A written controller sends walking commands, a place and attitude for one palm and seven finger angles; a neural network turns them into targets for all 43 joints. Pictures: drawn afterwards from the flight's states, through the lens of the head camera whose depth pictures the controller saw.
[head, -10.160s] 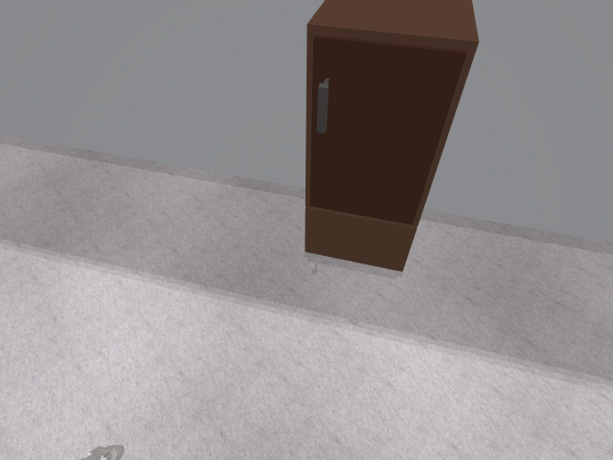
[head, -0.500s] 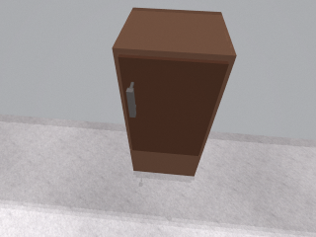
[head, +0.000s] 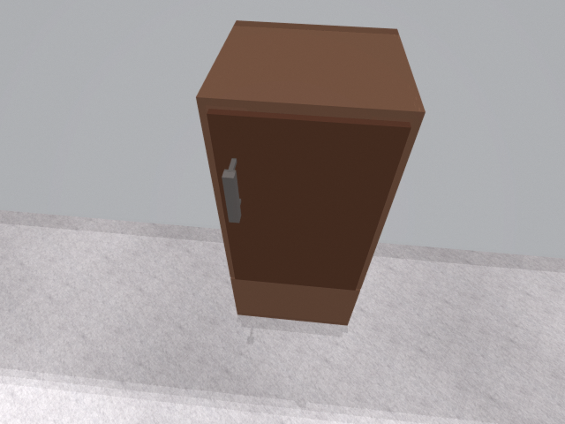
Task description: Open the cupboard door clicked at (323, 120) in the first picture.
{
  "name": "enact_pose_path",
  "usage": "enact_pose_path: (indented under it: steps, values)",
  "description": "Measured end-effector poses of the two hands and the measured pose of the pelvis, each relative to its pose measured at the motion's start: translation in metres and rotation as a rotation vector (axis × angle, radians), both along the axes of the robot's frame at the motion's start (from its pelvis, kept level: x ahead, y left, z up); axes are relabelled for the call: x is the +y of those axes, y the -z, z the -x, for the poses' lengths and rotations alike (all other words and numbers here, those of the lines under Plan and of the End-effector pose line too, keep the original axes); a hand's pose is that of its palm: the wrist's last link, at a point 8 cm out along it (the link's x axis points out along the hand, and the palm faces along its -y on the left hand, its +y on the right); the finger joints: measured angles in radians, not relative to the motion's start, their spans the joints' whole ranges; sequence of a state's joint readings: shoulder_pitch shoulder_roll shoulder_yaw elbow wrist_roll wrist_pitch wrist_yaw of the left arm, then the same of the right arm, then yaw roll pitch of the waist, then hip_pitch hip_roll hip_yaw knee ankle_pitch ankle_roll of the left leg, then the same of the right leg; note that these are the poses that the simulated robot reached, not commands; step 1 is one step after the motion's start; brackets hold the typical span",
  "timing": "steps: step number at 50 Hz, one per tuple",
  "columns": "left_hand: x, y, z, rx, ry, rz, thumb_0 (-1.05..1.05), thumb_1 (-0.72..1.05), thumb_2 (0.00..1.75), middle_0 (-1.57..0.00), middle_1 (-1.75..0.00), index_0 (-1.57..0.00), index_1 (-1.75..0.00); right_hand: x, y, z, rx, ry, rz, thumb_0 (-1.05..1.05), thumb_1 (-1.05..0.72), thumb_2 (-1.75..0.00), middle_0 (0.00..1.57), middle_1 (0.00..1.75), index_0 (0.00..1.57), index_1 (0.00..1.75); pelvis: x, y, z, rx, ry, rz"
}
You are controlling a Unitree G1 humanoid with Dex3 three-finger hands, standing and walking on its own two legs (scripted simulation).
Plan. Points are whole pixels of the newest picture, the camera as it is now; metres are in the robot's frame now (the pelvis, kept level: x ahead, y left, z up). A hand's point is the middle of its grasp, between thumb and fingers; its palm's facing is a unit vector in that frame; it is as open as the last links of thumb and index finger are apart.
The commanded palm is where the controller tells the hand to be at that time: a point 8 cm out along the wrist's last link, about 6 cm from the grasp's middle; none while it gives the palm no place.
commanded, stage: raise the hand with hooked fingers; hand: left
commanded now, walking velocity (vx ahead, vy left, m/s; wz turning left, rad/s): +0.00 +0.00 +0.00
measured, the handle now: (234, 190) +0.58 +0.14 -0.05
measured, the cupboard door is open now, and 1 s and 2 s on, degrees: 0 0 0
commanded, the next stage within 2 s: none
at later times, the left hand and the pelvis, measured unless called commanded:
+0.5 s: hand out of the picture +0.13 +0.20 -0.08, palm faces +0.07 -1.00 -0.04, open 9.1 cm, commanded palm +0.13 +0.24 -0.06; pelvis -0.04 -0.04 -0.11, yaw +2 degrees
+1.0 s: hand (134, 387) +0.18 +0.23 -0.07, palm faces -0.06 -1.00 -0.07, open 12.2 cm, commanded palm +0.17 +0.29 -0.05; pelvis -0.05 +0.00 -0.10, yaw +1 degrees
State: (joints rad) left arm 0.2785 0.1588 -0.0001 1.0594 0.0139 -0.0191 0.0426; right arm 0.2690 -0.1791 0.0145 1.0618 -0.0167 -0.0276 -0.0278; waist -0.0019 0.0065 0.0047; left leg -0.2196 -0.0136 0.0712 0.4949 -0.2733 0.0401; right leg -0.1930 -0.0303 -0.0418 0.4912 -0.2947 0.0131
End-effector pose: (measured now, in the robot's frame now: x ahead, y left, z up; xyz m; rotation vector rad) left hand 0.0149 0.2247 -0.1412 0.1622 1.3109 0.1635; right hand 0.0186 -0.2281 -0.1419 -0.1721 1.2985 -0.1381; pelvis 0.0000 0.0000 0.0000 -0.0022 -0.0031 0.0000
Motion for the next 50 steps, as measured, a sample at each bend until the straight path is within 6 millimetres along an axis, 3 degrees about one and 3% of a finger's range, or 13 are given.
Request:
enact_pose_path:
  steps: [2, 8, 11, 14, 17, 20, 22, 26, 29, 33, 37, 42, 50]
  values:
    - [0.005, -0.018, -0.025, -0.161, -0.09, 0.006, 0.01, 0.92, 0.89, -0.2, -0.3, -0.2, -0.3, -0.004, -0.007, -0.01, -0.084, -0.001, 0.018, 0.01, -0.91, -0.89, 0.2, 0.29, 0.2, 0.29, -0.002, 0.001, 0.001, 0.004, -0.004, -0.003]
    - [0.012, -0.121, -0.133, -0.882, -0.068, -0.036, 0.01, 0.87, 0.87, -0.2, -0.34, -0.2, -0.34, -0.023, -0.026, -0.073, -0.46, -0.037, 0.057, 0.01, -0.91, -0.89, 0.2, 0.29, 0.21, 0.29, -0.006, 0.011, 0.007, 0.048, -0.041, -0.008]
    - [0.007, -0.14, -0.158, -1.116, 0.021, 0.016, 0.01, 0.82, 0.85, -0.21, -0.37, -0.21, -0.37, -0.033, -0.035, -0.107, -0.602, -0.06, 0.066, 0.01, -0.9, -0.89, 0.2, 0.29, 0.21, 0.29, -0.013, 0.024, 0.014, 0.114, -0.027, -0.009]
    - [-0.001, -0.126, -0.153, -1.229, 0.131, 0.103, 0.0, 0.76, 0.83, -0.21, -0.41, -0.21, -0.4, -0.043, -0.043, -0.136, -0.714, -0.105, 0.085, 0.01, -0.9, -0.89, 0.2, 0.29, 0.21, 0.29, -0.022, 0.043, 0.022, 0.169, -0.016, -0.014]
    - [-0.005, -0.091, -0.128, -1.21, 0.212, 0.172, 0.0, 0.69, 0.8, -0.21, -0.45, -0.22, -0.45, -0.053, -0.045, -0.159, -0.796, -0.167, 0.114, 0.01, -0.9, -0.89, 0.2, 0.29, 0.21, 0.29, -0.03, 0.065, 0.028, 0.215, -0.02, -0.009]
    - [0.002, -0.061, -0.1, -1.16, 0.182, 0.187, 0.0, 0.62, 0.77, -0.22, -0.49, -0.22, -0.49, -0.058, -0.037, -0.175, -0.837, -0.214, 0.142, 0.01, -0.9, -0.89, 0.2, 0.29, 0.21, 0.29, -0.035, 0.086, 0.033, 0.246, -0.024, 0.003]
    - [0.011, -0.055, -0.088, -1.175, 0.136, 0.156, 0.01, 0.57, 0.75, -0.23, -0.52, -0.23, -0.52, -0.057, -0.028, -0.18, -0.838, -0.229, 0.149, 0.01, -0.9, -0.9, 0.2, 0.29, 0.2, 0.29, -0.037, 0.097, 0.035, 0.255, -0.03, 0.017]
    - [0.025, -0.071, -0.091, -1.308, 0.132, 0.069, 0.01, 0.47, 0.71, -0.24, -0.58, -0.24, -0.58, -0.045, 0.001, -0.176, -0.788, -0.246, 0.13, 0.01, -0.9, -0.9, 0.2, 0.29, 0.2, 0.29, -0.038, 0.112, 0.04, 0.264, -0.041, 0.045]
    - [0.026, -0.086, -0.112, -1.371, 0.208, 0.08, 0.01, 0.4, 0.68, -0.24, -0.62, -0.24, -0.62, -0.032, 0.022, -0.161, -0.728, -0.23, 0.087, 0.01, -0.9, -0.9, 0.2, 0.29, 0.2, 0.29, -0.037, 0.116, 0.045, 0.266, -0.046, 0.062]
    - [0.021, -0.086, -0.145, -1.262, 0.311, 0.184, 0.01, 0.31, 0.64, -0.24, -0.68, -0.24, -0.68, -0.018, 0.04, -0.128, -0.644, -0.159, 0.029, 0.01, -0.9, -0.89, 0.2, 0.29, 0.21, 0.29, -0.032, 0.111, 0.05, 0.271, -0.038, 0.062]
    - [0.028, -0.084, -0.157, -1.136, 0.279, 0.231, 0.0, 0.22, 0.6, -0.25, -0.74, -0.25, -0.74, -0.014, 0.04, -0.093, -0.575, -0.081, 0.016, 0.01, -0.9, -0.89, 0.2, 0.3, 0.21, 0.3, -0.024, 0.099, 0.05, 0.277, -0.019, 0.047]
    - [0.051, -0.096, -0.15, -1.204, 0.174, 0.125, 0.0, 0.1, 0.55, -0.26, -0.82, -0.26, -0.82, -0.022, 0.034, -0.066, -0.52, -0.056, 0.062, 0.01, -0.9, -0.89, 0.2, 0.3, 0.21, 0.3, -0.014, 0.092, 0.047, 0.284, -0.01, 0.042]
    - [0.06, -0.08, -0.152, -1.208, 0.244, 0.143, 0.0, -0.08, 0.47, -0.27, -0.94, -0.27, -0.94, -0.031, 0.025, -0.074, -0.527, -0.119, 0.143, 0.01, -0.9, -0.89, 0.2, 0.3, 0.21, 0.29, 0.0, 0.098, 0.049, 0.292, -0.024, 0.058]
